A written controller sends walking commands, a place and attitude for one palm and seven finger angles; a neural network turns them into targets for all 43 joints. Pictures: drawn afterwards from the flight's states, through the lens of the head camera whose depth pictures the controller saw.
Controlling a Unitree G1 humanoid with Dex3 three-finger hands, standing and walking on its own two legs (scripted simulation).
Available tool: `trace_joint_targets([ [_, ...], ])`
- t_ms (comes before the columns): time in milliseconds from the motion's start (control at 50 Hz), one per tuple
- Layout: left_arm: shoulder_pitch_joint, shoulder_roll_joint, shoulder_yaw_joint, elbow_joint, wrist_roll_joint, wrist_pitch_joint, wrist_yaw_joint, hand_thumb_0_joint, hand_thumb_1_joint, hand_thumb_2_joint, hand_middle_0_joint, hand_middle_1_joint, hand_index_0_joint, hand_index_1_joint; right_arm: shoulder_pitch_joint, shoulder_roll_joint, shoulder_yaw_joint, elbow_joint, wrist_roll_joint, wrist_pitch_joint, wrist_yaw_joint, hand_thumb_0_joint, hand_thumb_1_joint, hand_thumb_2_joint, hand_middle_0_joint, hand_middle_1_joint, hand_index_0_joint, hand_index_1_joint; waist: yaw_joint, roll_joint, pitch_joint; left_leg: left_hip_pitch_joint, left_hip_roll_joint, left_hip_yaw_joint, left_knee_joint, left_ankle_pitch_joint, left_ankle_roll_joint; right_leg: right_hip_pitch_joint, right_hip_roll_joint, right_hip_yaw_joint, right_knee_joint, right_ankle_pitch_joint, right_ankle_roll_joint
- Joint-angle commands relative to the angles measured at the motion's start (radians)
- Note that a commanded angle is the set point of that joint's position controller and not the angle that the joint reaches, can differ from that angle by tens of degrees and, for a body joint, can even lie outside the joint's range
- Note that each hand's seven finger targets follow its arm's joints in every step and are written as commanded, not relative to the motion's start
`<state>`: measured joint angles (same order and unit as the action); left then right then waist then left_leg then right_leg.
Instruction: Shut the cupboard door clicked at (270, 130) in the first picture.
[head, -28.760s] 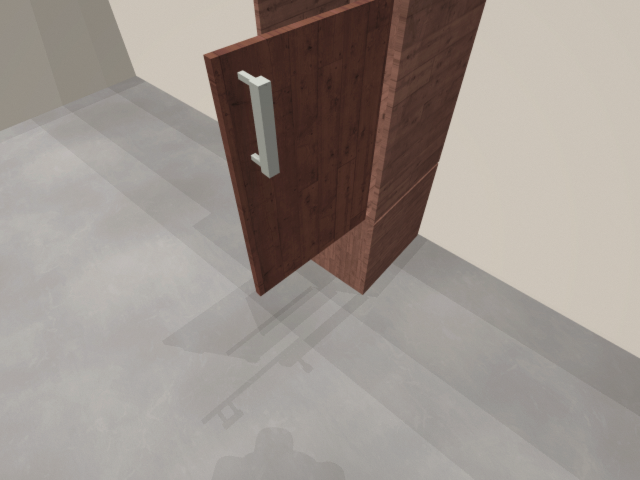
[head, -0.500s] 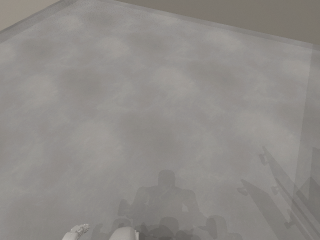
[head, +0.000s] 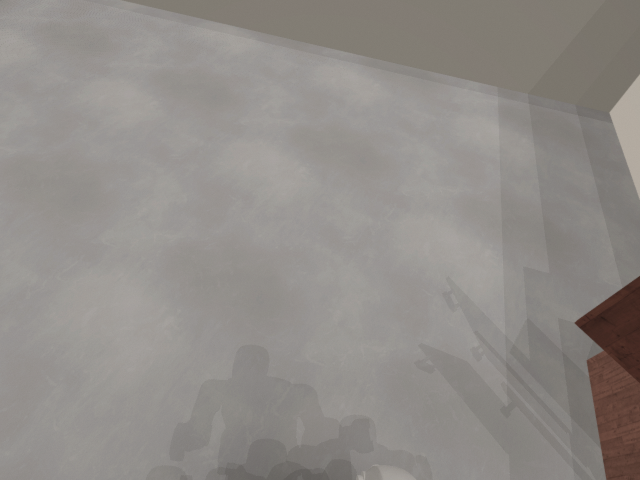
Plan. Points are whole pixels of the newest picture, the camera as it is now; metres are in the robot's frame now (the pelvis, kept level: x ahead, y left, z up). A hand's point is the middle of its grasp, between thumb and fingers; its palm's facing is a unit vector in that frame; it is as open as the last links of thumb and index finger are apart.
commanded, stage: turn to face it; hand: left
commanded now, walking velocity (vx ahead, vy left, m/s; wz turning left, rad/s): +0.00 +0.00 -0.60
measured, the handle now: out of the picture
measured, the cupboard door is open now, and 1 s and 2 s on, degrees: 49 49 49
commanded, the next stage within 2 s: take the last steps up to it in 1.40 s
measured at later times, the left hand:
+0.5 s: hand (242, 473) +0.15 +0.11 -0.15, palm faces -0.27 -0.93 -0.26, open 7.4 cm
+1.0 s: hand (255, 415) +0.22 +0.11 -0.17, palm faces -0.51 -0.82 -0.24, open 7.4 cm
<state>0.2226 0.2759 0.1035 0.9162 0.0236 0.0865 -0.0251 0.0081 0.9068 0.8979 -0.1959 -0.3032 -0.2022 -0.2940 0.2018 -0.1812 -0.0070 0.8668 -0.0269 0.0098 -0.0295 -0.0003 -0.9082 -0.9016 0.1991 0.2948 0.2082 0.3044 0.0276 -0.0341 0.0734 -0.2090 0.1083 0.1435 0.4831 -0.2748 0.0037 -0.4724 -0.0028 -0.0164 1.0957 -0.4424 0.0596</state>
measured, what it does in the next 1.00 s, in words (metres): steps on the spot, turning right: right foot, then left foot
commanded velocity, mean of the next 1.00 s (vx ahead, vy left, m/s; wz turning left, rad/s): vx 0.00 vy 0.00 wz -0.59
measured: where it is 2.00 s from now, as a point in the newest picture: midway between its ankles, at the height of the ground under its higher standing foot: outside the picture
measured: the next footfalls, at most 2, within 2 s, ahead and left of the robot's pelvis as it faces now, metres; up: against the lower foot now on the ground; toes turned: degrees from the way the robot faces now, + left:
right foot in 0.22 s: +0.04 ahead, -0.15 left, +0.00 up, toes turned -14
left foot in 0.72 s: +0.12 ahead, +0.06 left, +0.00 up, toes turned -23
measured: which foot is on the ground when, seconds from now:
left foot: down 0.00-0.22, up 0.24-0.70, down 0.72-1.00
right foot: up 0.00-0.20, down 0.22-0.72, up 0.74-1.00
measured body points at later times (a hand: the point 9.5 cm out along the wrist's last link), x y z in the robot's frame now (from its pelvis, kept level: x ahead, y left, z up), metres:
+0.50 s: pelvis +0.01 -0.06 +0.00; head +0.04 -0.09 +0.45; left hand +0.16 +0.16 -0.13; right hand +0.00 -0.33 -0.15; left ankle +0.05 +0.11 -0.67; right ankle +0.00 -0.14 -0.74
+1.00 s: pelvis +0.04 -0.04 +0.00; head +0.08 -0.05 +0.44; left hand +0.25 +0.15 -0.15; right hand -0.04 -0.28 -0.14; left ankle +0.08 +0.08 -0.74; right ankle -0.05 -0.14 -0.69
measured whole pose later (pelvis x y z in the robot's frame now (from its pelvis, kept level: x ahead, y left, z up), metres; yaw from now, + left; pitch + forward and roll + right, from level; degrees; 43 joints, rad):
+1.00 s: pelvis +0.04 -0.04 +0.00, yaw -35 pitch +0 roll -2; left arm 0.18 0.27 0.09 0.91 0.02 0.08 -0.03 0.01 0.91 0.90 -0.19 -0.30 -0.20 -0.29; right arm 0.22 -0.20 -0.02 0.88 -0.03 0.02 -0.02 0.00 -0.91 -0.90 0.20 0.29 0.21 0.30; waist 0.01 0.00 0.09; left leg -0.19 0.13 0.16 0.50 -0.30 -0.02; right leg -0.42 -0.02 -0.04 0.91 -0.45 0.05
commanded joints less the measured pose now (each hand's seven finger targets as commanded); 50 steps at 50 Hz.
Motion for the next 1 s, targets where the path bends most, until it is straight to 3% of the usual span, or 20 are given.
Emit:
trace_joint_targets([
  [0, -0.07, 0.015, -0.002, -0.095, -0.005, -0.027, -0.013, 0.0, 0.9, 0.9, -0.2, -0.3, -0.2, -0.3, 0.101, -0.219, -0.074, -0.021, -0.002, -0.016, -0.016, 0.0, -0.9, -0.9, 0.2, 0.3, 0.2, 0.3, -0.057, 0.237, -0.105, 0.191, 0.232, -0.09, -0.114, 0.558, 0.115, -0.06, -0.035, -0.031, -0.11, 0.009, 0.003],
  [100, -0.092, 0.013, -0.01, -0.106, -0.003, -0.037, -0.013, 0.0, 0.9, 0.9, -0.2, -0.3, -0.2, -0.3, 0.091, -0.248, -0.09, -0.01, -0.005, -0.008, -0.003, 0.0, -0.9, -0.9, 0.2, 0.3, 0.2, 0.3, -0.066, 0.27, -0.09, 0.136, 0.262, -0.046, -0.071, 0.487, 0.109, 0.066, -0.015, -0.085, -0.326, 0.013, -0.025],
  [160, 0.001, 0.046, -0.001, -0.08, -0.001, -0.051, -0.009, 0.0, 0.9, 0.9, -0.2, -0.3, -0.2, -0.3, 0.055, -0.252, -0.094, -0.014, 0.004, -0.004, 0.004, 0.0, -0.9, -0.9, 0.2, 0.3, 0.2, 0.3, -0.002, 0.204, -0.117, 0.038, 0.227, 0.016, 0.087, 0.393, 0.032, 0.287, -0.003, -0.095, -0.607, 0.241, -0.058],
  [180, 0.081, 0.116, 0.011, -0.054, 0.006, -0.063, 0.0, 0.0, 0.9, 0.9, -0.2, -0.3, -0.2, -0.3, 0.056, -0.22, -0.092, -0.023, 0.015, -0.003, 0.011, 0.0, -0.9, -0.9, 0.2, 0.3, 0.2, 0.3, 0.036, 0.033, -0.165, -0.074, 0.166, 0.065, 0.253, 0.254, -0.024, 0.449, -0.101, 0.034, -0.707, 0.387, -0.097],
  [200, 0.137, 0.228, 0.034, -0.038, 0.012, -0.075, 0.016, 0.0, 0.9, 0.9, -0.2, -0.3, -0.2, -0.3, 0.009, -0.131, -0.067, -0.074, 0.018, -0.003, 0.016, 0.0, -0.9, -0.9, 0.2, 0.3, 0.2, 0.3, 0.068, -0.289, -0.149, -0.362, -0.008, 0.09, 0.499, -0.338, -0.081, 0.561, -0.35, 0.403, -0.752, 0.74, -0.213],
  [220, 0.163, 0.246, 0.035, -0.029, -0.006, -0.07, 0.03, 0.0, 0.9, 0.9, -0.2, -0.3, -0.2, -0.3, -0.011, -0.161, -0.066, -0.086, 0.014, 0.015, 0.005, 0.0, -0.9, -0.9, 0.2, 0.3, 0.2, 0.3, 0.074, -0.248, -0.156, -0.389, -0.011, -0.065, 0.652, -0.397, -0.078, 0.49, -0.422, 0.438, -0.748, 0.837, -0.294],
  [240, 0.115, 0.219, 0.03, -0.038, -0.007, -0.067, 0.038, 0.0, 0.9, 0.9, -0.2, -0.3, -0.2, -0.3, -0.013, -0.162, -0.068, -0.07, 0.018, 0.026, 0.002, 0.0, -0.9, -0.9, 0.2, 0.3, 0.2, 0.3, 0.049, -0.182, -0.12, -0.401, 0.013, -0.127, 0.715, -0.322, -0.071, 0.416, -0.383, 0.394, -0.779, 0.623, -0.307],
  [280, -0.022, 0.157, 0.017, -0.073, -0.006, -0.066, 0.043, 0.0, 0.9, 0.9, -0.2, -0.3, -0.2, -0.3, -0.019, -0.173, -0.075, -0.044, 0.012, 0.024, 0.007, 0.0, -0.9, -0.9, 0.2, 0.3, 0.2, 0.3, 0.003, -0.18, -0.055, -0.425, 0.024, -0.153, 0.728, -0.195, -0.08, 0.338, -0.297, 0.359, -0.812, 0.412, -0.27],
  [340, -0.064, 0.123, 0.003, -0.09, -0.006, -0.076, 0.038, 0.0, 0.9, 0.9, -0.2, -0.3, -0.2, -0.3, 0.024, -0.151, -0.073, -0.016, 0.005, 0.028, 0.02, 0.0, -0.9, -0.9, 0.2, 0.3, 0.2, 0.3, -0.036, -0.094, -0.083, -0.329, 0.003, -0.133, 0.635, -0.085, -0.093, 0.272, -0.21, 0.247, -0.797, 0.423, -0.226],
  [560, 0.023, 0.144, 0.017, -0.063, 0.002, -0.073, 0.034, 0.0, 0.9, 0.9, -0.2, -0.3, -0.2, -0.3, -0.06, -0.143, -0.069, -0.053, 0.017, 0.014, 0.008, 0.0, -0.9, -0.9, 0.2, 0.3, 0.2, 0.3, 0.003, -0.094, -0.118, -0.278, -0.063, -0.148, 0.336, -0.153, -0.092, 0.347, -0.201, 0.425, -0.755, 0.499, -0.268],
  [640, -0.022, 0.142, 0.021, -0.064, -0.003, -0.064, 0.037, 0.0, 0.9, 0.9, -0.2, -0.3, -0.2, -0.3, 0.018, -0.138, -0.065, -0.031, 0.026, 0.001, -0.003, 0.0, -0.9, -0.9, 0.2, 0.3, 0.2, 0.3, -0.04, -0.099, -0.149, -0.075, -0.089, -0.145, 0.06, -0.041, -0.078, 0.272, -0.159, 0.445, -0.668, 0.565, -0.214],
  [660, -0.042, 0.127, 0.016, -0.071, -0.009, -0.061, 0.037, 0.0, 0.9, 0.9, -0.2, -0.3, -0.2, -0.3, 0.059, -0.153, -0.067, -0.018, 0.026, -0.006, -0.008, 0.0, -0.9, -0.9, 0.2, 0.3, 0.2, 0.3, -0.061, -0.072, -0.16, 0.055, -0.068, -0.142, -0.06, 0.055, -0.071, 0.189, -0.121, 0.416, -0.629, 0.498, -0.17],
  [680, -0.033, 0.081, 0.007, -0.082, -0.018, -0.058, 0.034, 0.0, 0.9, 0.9, -0.2, -0.3, -0.2, -0.3, 0.081, -0.206, -0.073, -0.014, 0.019, -0.017, -0.012, 0.0, -0.9, -0.9, 0.2, 0.3, 0.2, 0.3, -0.067, 0.063, -0.182, 0.18, 0.059, -0.258, -0.164, 0.079, -0.035, 0.066, -0.019, 0.331, -0.534, 0.338, -0.119],
  [700, -0.02, 0.037, -0.003, -0.096, -0.024, -0.057, 0.023, 0.0, 0.9, 0.9, -0.2, -0.3, -0.2, -0.3, 0.085, -0.291, -0.089, -0.03, 0.006, -0.018, -0.014, 0.0, -0.9, -0.9, 0.2, 0.3, 0.2, 0.3, -0.062, 0.32, -0.165, 0.234, 0.288, -0.478, -0.211, 0.226, 0.064, -0.082, 0.101, 0.157, -0.331, -0.066, -0.059],
  [720, -0.043, 0.067, -0.003, -0.105, -0.012, -0.057, 0.022, 0.0, 0.9, 0.9, -0.2, -0.3, -0.2, -0.3, 0.09, -0.29, -0.083, -0.041, 0.002, -0.011, -0.014, 0.0, -0.9, -0.9, 0.2, 0.3, 0.2, 0.3, -0.068, 0.27, -0.136, 0.16, 0.372, -0.49, -0.19, 0.338, 0.139, -0.066, 0.053, 0.095, -0.145, -0.167, -0.042],
  [740, -0.009, 0.066, 0.007, -0.104, -0.005, -0.053, 0.016, 0.0, 0.9, 0.9, -0.2, -0.3, -0.2, -0.3, 0.046, -0.267, -0.073, -0.063, -0.006, -0.007, -0.013, 0.0, -0.9, -0.9, 0.2, 0.3, 0.2, 0.3, -0.041, 0.21, -0.119, 0.065, 0.357, -0.427, -0.208, 0.26, 0.164, -0.037, 0.029, 0.087, -0.038, -0.135, -0.035],
  [760, -0.011, 0.075, 0.016, -0.077, 0.006, -0.043, 0.009, 0.0, 0.9, 0.9, -0.2, -0.3, -0.2, -0.3, 0.001, -0.236, -0.065, -0.063, -0.008, -0.014, -0.016, 0.0, -0.9, -0.9, 0.2, 0.3, 0.2, 0.3, -0.019, 0.235, -0.085, 0.041, 0.29, -0.373, -0.213, 0.307, 0.135, -0.06, 0.026, 0.078, 0.023, -0.082, -0.023],
  [820, -0.02, 0.054, 0.012, -0.071, 0.0, -0.033, -0.008, 0.0, 0.9, 0.9, -0.2, -0.3, -0.2, -0.3, -0.007, -0.215, -0.056, -0.067, -0.005, -0.015, -0.021, 0.0, -0.9, -0.9, 0.2, 0.3, 0.2, 0.3, -0.013, 0.217, -0.061, 0.073, 0.215, -0.195, -0.155, 0.481, 0.106, -0.082, -0.007, 0.032, 0.049, -0.01, -0.004],
  [880, -0.058, 0.027, -0.001, -0.081, -0.005, -0.031, -0.012, 0.0, 0.9, 0.9, -0.2, -0.3, -0.2, -0.3, 0.066, -0.223, -0.069, -0.038, -0.005, -0.015, -0.019, 0.0, -0.9, -0.9, 0.2, 0.3, 0.2, 0.3, -0.044, 0.207, -0.11, 0.187, 0.213, -0.132, -0.108, 0.583, 0.115, -0.081, -0.017, -0.012, -0.058, -0.002, 0.003],
  [980, -0.102, 0.013, -0.014, -0.097, -0.005, -0.042, -0.013, 0.0, 0.9, 0.9, -0.2, -0.3, -0.2, -0.3, 0.088, -0.251, -0.088, -0.014, -0.006, -0.007, -0.005, 0.0, -0.9, -0.9, 0.2, 0.3, 0.2, 0.3, -0.069, 0.275, -0.106, 0.149, 0.23, -0.08, -0.05, 0.564, 0.109, 0.066, 0.001, -0.077, -0.331, 0.008, -0.021],
])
